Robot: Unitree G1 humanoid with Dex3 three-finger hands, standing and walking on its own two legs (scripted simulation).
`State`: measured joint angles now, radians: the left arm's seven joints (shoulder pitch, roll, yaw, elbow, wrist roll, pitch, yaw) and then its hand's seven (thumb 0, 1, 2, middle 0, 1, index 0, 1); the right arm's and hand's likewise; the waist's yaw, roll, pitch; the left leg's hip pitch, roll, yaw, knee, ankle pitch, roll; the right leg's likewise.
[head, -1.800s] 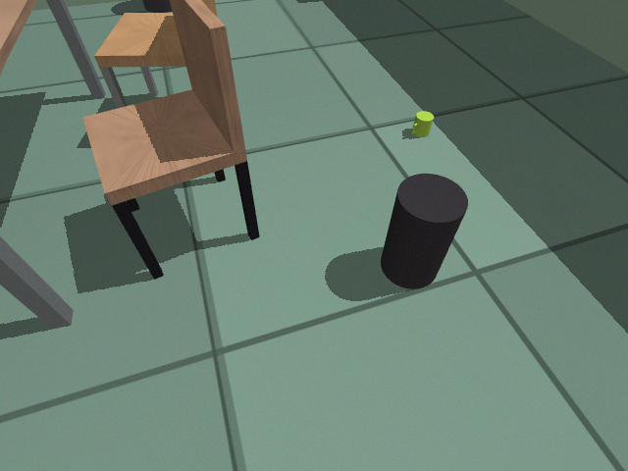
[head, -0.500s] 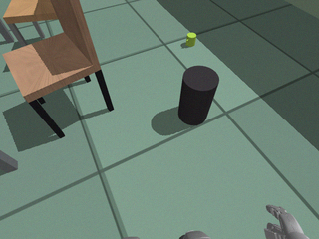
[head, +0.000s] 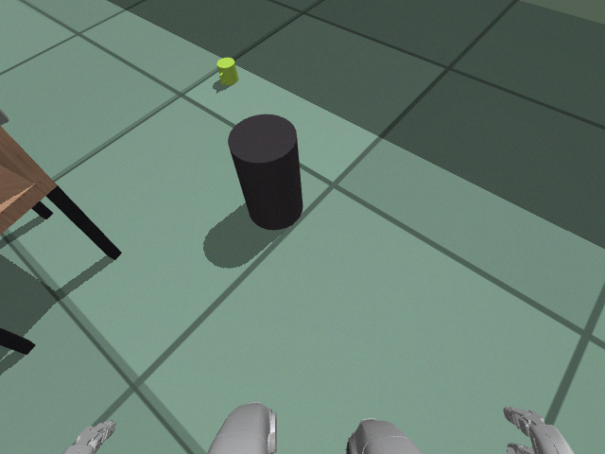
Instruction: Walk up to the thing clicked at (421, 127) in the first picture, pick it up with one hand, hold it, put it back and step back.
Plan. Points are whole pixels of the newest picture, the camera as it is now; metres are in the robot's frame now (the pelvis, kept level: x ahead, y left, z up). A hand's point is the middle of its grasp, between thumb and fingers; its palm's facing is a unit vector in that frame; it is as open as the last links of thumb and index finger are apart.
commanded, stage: walk up
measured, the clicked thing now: (226, 73) +1.88 +0.41 -0.71
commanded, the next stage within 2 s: stand in 1.66 s
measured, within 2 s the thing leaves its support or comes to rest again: neither
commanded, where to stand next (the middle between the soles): +0.03 +0.02 m, yaw -26 degrees
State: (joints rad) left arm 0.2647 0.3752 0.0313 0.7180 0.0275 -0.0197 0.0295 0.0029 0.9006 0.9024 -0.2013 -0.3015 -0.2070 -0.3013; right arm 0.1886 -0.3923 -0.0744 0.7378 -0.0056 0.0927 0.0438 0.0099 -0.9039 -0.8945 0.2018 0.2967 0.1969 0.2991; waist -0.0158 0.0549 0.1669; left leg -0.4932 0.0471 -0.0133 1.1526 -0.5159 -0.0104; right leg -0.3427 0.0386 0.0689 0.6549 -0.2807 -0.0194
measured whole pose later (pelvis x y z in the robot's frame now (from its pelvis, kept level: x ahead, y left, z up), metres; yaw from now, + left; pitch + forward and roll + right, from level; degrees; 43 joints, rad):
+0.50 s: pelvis -0.03 +0.03 -0.01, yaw -16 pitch -1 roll +0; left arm 0.29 0.44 0.08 0.77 0.02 0.02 -0.04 0.01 0.90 0.90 -0.20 -0.30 -0.20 -0.30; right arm 0.30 -0.45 -0.06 0.72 -0.05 -0.01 0.02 0.01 -0.90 -0.89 0.21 0.30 0.20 0.30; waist -0.03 -0.02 0.11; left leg -0.37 0.14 0.09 0.72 -0.32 -0.01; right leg -0.34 0.00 0.05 0.79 -0.52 0.00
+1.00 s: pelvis -0.04 +0.04 +0.00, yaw -25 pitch -3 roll -1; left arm 0.26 0.41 0.03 0.87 0.01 -0.03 0.01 0.01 0.90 0.90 -0.20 -0.30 -0.21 -0.30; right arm 0.24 -0.36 -0.02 0.84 -0.03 0.00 0.03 0.01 -0.90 -0.89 0.21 0.30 0.20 0.30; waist -0.02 0.00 0.09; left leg -0.33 0.07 0.05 0.69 -0.32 -0.01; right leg -0.35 0.03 0.05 0.80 -0.46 -0.03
